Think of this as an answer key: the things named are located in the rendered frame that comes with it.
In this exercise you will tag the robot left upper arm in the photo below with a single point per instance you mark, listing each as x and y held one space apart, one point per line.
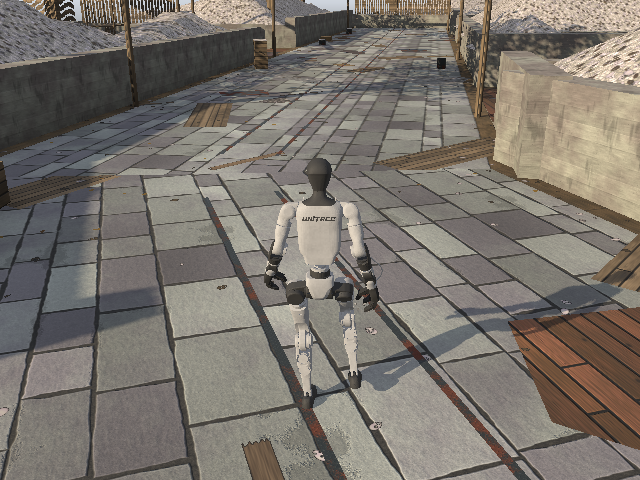
287 212

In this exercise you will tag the left robot hand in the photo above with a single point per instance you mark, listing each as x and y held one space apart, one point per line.
270 284

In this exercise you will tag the robot head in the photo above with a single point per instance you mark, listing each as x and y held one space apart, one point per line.
319 174

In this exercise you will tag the right robot hand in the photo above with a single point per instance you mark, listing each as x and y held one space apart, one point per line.
373 297

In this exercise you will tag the right robot forearm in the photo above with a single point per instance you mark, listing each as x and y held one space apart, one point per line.
366 270

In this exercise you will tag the robot right upper arm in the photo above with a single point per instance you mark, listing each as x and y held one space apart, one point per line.
351 212

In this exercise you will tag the left robot forearm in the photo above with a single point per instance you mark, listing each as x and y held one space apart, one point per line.
273 262

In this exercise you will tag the left robot thigh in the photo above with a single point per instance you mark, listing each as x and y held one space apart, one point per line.
298 303

